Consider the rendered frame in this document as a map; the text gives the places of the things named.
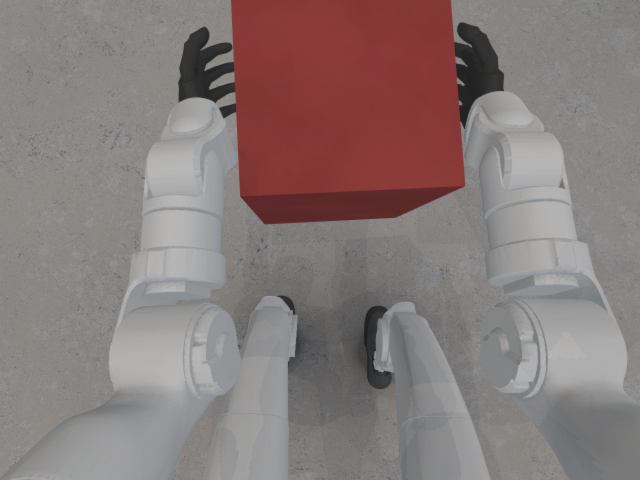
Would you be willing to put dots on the robot left upper arm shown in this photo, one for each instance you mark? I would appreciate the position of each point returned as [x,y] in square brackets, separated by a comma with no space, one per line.
[167,364]

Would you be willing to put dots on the robot left forearm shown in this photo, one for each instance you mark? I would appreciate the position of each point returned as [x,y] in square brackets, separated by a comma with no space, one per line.
[183,208]

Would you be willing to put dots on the left robot thigh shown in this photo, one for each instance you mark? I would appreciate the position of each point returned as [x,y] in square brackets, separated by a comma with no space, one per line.
[251,436]

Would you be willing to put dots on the right robot hand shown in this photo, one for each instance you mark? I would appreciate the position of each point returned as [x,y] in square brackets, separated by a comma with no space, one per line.
[482,75]

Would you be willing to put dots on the carton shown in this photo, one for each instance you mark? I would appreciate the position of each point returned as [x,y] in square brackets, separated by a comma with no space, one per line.
[346,109]

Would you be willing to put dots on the robot right upper arm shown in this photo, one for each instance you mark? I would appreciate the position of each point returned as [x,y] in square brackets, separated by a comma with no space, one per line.
[563,361]

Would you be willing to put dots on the left robot hand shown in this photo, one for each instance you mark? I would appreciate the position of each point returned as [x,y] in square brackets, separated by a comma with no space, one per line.
[194,81]

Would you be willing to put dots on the robot right forearm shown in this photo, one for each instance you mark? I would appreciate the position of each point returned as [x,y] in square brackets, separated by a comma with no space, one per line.
[533,243]

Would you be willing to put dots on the right robot foot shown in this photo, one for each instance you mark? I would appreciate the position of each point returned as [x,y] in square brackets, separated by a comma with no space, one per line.
[377,378]

